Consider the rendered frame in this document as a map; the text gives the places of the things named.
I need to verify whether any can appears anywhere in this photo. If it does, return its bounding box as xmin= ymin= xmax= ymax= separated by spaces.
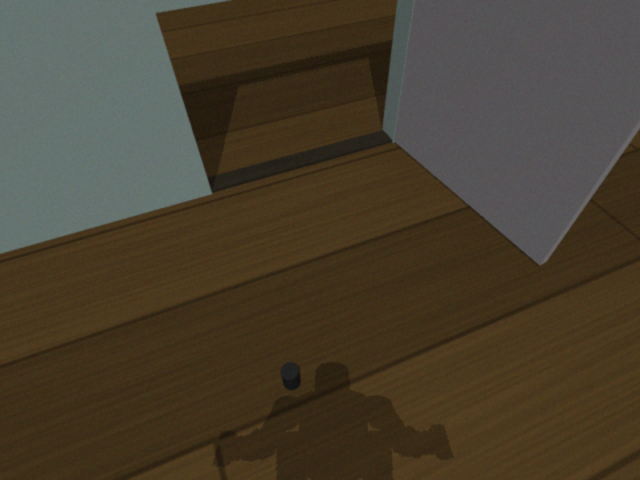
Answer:
xmin=281 ymin=362 xmax=301 ymax=390

